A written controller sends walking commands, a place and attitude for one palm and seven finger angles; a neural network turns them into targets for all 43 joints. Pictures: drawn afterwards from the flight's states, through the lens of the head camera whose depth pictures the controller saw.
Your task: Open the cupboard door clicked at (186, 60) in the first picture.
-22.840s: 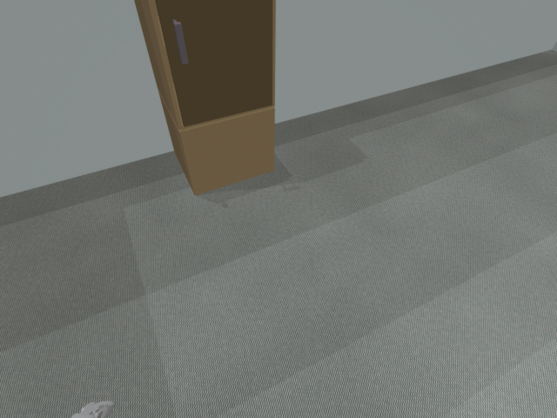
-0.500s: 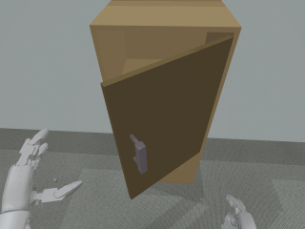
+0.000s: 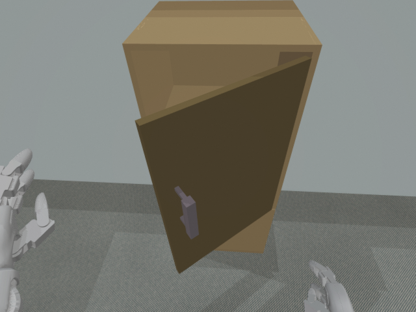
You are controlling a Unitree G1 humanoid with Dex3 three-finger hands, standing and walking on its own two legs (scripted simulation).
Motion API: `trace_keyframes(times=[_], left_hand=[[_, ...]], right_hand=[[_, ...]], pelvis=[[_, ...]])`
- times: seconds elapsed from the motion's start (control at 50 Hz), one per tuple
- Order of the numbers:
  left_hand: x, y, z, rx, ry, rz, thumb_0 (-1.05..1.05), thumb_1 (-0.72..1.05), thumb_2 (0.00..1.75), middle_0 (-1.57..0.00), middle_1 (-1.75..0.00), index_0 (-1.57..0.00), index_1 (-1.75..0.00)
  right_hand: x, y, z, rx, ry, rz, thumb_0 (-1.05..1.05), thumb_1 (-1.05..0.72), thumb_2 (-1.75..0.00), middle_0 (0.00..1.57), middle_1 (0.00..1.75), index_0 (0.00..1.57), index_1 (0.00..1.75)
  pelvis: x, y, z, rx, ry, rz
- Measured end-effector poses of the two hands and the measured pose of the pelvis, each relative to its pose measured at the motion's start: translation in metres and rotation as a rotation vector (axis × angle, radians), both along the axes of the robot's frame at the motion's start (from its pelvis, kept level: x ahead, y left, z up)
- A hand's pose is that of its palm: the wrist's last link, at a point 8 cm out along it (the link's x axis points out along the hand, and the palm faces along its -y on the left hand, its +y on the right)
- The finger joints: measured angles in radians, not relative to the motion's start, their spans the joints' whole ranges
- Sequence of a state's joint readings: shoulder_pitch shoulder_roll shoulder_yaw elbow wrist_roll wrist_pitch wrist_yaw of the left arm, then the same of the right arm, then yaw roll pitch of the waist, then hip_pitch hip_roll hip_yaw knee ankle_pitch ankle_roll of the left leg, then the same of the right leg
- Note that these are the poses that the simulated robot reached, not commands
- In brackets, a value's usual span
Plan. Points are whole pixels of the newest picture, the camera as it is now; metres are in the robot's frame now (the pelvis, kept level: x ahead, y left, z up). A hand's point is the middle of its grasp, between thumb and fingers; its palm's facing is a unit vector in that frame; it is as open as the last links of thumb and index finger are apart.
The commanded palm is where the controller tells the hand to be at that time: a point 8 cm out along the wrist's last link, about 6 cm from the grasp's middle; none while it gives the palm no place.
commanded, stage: draw the hand back to the body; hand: left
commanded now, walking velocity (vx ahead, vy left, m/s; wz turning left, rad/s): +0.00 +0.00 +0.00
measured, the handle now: (185, 212) +0.33 +0.10 +0.00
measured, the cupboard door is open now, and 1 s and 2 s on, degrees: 39 39 39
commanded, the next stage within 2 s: step back with the hand held close in 0.20 s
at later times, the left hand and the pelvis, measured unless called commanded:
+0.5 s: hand (57, 222) +0.19 +0.25 +0.16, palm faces +0.42 -0.79 -0.46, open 7.4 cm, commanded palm +0.13 +0.29 +0.17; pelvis -0.02 -0.01 +0.00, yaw -1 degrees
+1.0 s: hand (9, 269) +0.12 +0.28 +0.16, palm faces +0.46 -0.74 -0.48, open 7.4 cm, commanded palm +0.06 +0.32 +0.17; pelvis -0.08 +0.01 -0.02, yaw +1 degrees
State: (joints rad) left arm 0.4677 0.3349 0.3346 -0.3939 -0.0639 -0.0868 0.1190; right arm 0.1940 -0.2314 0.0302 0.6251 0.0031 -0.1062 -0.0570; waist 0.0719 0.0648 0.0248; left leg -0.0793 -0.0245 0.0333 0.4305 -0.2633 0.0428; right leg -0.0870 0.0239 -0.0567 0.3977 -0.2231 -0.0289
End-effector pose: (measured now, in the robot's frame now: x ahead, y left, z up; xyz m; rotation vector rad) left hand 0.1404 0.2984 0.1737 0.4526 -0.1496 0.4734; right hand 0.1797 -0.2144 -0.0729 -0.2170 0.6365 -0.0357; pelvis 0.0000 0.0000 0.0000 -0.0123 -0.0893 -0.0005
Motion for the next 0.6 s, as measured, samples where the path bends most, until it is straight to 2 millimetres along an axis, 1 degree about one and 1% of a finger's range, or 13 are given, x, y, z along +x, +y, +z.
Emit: trace_keyframes(times=[0.06, 0.1, 0.24, 0.3, 0.34, 0.44, 0.52, 0.6], left_hand=[[-0.001, -0.006, -0.006, -0.016, 0.022, -0.01, 0.02, 0.85, 0.88, -0.21, -0.3, -0.21, -0.3], [-0.003, -0.009, -0.007, -0.016, 0.026, -0.016, 0.02, 0.86, 0.89, -0.21, -0.3, -0.21, -0.3], [-0.007, -0.013, 0.002, 0.011, -0.005, -0.016, 0.02, 0.88, 0.89, -0.21, -0.3, -0.21, -0.3], [-0.007, -0.014, 0.002, 0.011, -0.009, -0.013, 0.02, 0.88, 0.9, -0.21, -0.3, -0.21, -0.3], [-0.007, -0.016, 0.001, 0.006, -0.007, -0.013, 0.02, 0.89, 0.9, -0.21, -0.3, -0.21, -0.3], [-0.001, -0.012, 0.009, 0.072, -0.021, -0.033, 0.02, 0.88, 0.9, -0.21, -0.3, -0.21, -0.3], [0.005, -0.014, 0.003, 0.086, 0.025, -0.077, 0.02, 0.89, 0.9, -0.21, -0.3, -0.21, -0.3], [0.006, -0.017, -0.005, 0.092, 0.08, -0.131, 0.02, 0.89, 0.9, -0.21, -0.3, -0.21, -0.3]], right_hand=[[-0.004, -0.004, -0.001, -0.001, 0.011, -0.005, 0.01, -0.9, -0.9, 0.21, 0.3, 0.21, 0.3], [-0.007, -0.006, -0.002, -0.003, 0.014, -0.008, 0.01, -0.9, -0.9, 0.21, 0.3, 0.21, 0.3], [-0.012, -0.012, -0.003, 0.002, 0.01, -0.019, 0.01, -0.9, -0.9, 0.2, 0.3, 0.2, 0.3], [-0.014, -0.015, -0.004, 0.006, 0.008, -0.022, 0.01, -0.9, -0.9, 0.2, 0.3, 0.2, 0.3], [-0.015, -0.016, -0.004, 0.007, 0.009, -0.024, 0.01, -0.9, -0.9, 0.2, 0.3, 0.2, 0.3], [-0.02, -0.022, -0.003, -0.001, 0.028, -0.045, 0.01, -0.9, -0.9, 0.21, 0.3, 0.21, 0.3], [-0.029, -0.031, -0.003, -0.02, 0.054, -0.09, 0.01, -0.9, -0.9, 0.21, 0.3, 0.21, 0.3], [-0.042, -0.038, -0.005, -0.04, 0.081, -0.144, 0.01, -0.9, -0.9, 0.21, 0.3, 0.21, 0.3]], pelvis=[[-0.001, -0.003, 0.0, 0.002, -0.003, -0.001], [-0.002, -0.005, 0.001, 0.002, -0.006, -0.001], [-0.006, -0.011, 0.001, 0.002, -0.017, -0.003], [-0.007, -0.013, 0.001, 0.002, -0.019, -0.004], [-0.009, -0.014, 0.001, 0.002, -0.021, -0.004], [-0.014, -0.015, 0.001, -0.008, 0.024, -0.009], [-0.018, -0.01, 0.001, -0.007, 0.057, -0.022], [-0.023, -0.003, 0.0, 0.001, 0.075, -0.035]])
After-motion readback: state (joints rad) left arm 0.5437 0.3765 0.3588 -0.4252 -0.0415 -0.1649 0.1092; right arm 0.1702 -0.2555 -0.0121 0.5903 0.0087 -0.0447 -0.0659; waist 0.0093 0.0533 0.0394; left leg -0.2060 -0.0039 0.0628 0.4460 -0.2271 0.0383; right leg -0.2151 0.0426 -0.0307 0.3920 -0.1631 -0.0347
